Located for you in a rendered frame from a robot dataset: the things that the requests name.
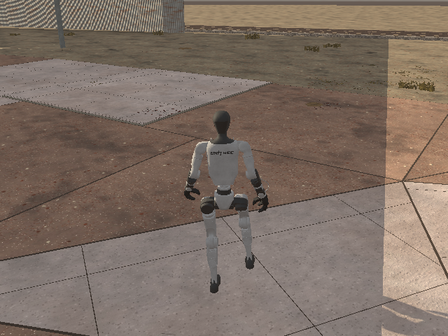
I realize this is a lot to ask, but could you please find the robot head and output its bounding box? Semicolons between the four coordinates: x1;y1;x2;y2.
210;111;234;144

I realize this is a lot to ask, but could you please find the robot right shin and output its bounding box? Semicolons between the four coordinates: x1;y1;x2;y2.
241;217;252;260

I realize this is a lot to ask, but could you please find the left robot hand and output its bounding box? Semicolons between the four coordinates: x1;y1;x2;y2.
184;188;200;200

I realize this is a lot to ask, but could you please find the right robot upper arm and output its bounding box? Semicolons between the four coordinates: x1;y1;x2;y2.
237;141;257;180

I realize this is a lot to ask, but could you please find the robot right forearm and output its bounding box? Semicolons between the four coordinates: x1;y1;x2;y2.
251;169;266;199

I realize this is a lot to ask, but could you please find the left robot upper arm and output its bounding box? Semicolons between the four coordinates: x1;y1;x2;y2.
189;141;208;179

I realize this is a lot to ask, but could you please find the robot left forearm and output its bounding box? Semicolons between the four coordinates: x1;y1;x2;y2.
185;169;197;191

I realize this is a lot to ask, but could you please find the right robot hand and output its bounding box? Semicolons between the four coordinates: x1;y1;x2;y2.
253;195;269;213

